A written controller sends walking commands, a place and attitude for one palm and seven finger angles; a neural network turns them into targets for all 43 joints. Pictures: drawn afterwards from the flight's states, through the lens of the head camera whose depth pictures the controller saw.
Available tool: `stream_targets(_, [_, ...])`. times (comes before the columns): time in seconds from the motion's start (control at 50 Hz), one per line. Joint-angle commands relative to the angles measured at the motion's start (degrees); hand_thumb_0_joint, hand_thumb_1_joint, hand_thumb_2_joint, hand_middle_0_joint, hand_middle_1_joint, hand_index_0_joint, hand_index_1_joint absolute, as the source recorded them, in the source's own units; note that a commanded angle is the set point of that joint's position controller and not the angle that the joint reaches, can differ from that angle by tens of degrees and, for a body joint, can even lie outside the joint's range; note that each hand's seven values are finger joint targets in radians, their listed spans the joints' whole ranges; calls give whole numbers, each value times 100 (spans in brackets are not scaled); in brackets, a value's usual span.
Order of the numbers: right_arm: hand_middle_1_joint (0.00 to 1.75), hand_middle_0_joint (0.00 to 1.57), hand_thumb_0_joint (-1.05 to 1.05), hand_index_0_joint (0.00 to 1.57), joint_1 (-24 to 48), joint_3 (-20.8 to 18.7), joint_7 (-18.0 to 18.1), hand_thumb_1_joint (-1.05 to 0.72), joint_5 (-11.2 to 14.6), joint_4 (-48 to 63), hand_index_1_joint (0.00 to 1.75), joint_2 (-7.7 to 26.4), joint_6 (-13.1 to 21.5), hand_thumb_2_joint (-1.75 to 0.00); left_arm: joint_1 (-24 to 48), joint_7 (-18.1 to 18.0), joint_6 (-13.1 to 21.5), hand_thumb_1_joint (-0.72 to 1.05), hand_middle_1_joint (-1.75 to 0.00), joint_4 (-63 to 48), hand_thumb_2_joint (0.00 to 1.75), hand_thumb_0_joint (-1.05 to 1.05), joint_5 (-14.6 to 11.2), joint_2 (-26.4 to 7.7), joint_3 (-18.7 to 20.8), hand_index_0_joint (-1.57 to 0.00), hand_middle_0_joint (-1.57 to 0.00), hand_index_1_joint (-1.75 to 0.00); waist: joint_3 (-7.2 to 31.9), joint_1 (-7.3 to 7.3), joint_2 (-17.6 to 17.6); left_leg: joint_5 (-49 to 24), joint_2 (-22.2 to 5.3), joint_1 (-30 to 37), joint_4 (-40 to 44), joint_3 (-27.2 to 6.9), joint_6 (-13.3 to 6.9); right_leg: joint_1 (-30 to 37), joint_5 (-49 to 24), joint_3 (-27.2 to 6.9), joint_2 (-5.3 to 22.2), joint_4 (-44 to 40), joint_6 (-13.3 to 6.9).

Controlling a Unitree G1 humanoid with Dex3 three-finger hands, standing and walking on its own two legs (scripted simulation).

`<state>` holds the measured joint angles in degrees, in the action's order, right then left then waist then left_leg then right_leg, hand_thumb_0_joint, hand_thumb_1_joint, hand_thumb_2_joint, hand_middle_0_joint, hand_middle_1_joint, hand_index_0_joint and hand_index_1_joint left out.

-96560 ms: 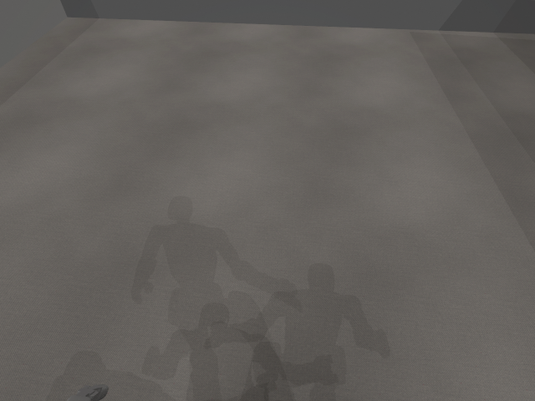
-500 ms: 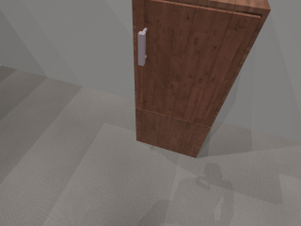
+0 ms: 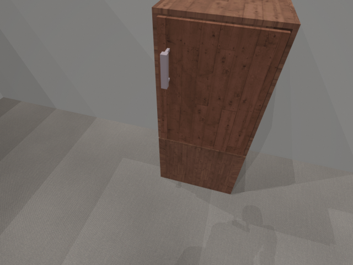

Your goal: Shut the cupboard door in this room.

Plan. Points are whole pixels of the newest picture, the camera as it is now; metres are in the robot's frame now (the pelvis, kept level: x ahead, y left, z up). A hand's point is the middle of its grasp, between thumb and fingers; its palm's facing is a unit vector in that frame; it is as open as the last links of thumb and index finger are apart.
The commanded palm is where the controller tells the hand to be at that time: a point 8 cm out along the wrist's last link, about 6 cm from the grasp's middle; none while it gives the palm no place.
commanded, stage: let the arm hang, fingers relaxed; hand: left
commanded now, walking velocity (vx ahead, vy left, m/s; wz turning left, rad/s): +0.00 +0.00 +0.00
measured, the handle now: (166, 68) +0.77 +0.08 +0.07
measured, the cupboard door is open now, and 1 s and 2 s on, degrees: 0 0 0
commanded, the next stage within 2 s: look to check the result in 0.12 s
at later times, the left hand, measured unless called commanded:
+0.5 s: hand out of the picture -0.05 +0.16 -0.18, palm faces +0.05 -0.98 -0.17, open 7.3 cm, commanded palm none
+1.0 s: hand out of the picture -0.02 +0.16 -0.18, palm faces +0.03 -0.99 -0.16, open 7.3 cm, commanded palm none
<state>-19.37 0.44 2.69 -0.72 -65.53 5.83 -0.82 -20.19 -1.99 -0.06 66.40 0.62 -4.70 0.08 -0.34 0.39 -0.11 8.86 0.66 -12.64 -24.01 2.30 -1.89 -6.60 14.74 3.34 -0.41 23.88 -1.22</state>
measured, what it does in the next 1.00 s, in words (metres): stands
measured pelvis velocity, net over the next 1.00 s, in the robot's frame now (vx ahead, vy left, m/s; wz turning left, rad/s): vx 0.01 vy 0.00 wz -0.01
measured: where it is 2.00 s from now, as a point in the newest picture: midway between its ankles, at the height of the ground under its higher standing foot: outside the picture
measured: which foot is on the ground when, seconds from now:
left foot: down 0.00-1.00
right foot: down 0.00-1.00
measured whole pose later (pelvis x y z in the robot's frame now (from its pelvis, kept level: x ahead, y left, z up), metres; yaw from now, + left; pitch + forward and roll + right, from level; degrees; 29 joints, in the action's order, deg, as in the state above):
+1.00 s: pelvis +0.01 +0.00 +0.00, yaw +0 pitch -2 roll +0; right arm -17.6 0.5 2.5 -0.4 -65.6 6.4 -0.4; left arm -19.3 -2.3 0.4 66.4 0.5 -6.3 0.1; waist -2.4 0.5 0.0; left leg 9.2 0.9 -11.9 -22.9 2.8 -2.1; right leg -5.8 14.7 2.8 -0.2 22.4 -0.8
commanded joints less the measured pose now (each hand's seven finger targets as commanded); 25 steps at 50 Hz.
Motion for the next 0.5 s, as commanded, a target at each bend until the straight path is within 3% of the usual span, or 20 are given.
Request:
stream_targets(0.0, [30, 20, 0, 20, -409, -90, 12, -90, -25, 142, 30, 470, 57, -90, -593, -27, 16, 90, -30, -21, 90, 0, 10, -578, 113, -20, -20, -30, -805, -8, -132, 698, -538, -225, 701, -698, -43, -714, 306, -582, 559, -652, -173])
stream_targets(0.26, [30, 20, 0, 20, -425, -107, 4, -90, -12, 174, 30, 517, 69, -90, -578, -29, 18, 90, -30, -48, 90, 0, 11, -624, 119, -20, -20, -30, -632, -6, -51, 613, -588, -124, 744, -807, -75, -622, 149, -539, 546, -573, -146])
stream_targets(0.48, [30, 20, 0, 20, -313, -86, -9, -90, 7, 150, 30, 541, 72, -90, -568, -43, 56, 90, -30, -16, 90, 0, 6, -652, 82, -20, -20, -30, -607, 22, 17, 184, -580, 114, 628, -661, -54, -649, -16, -573, 597, -674, -121])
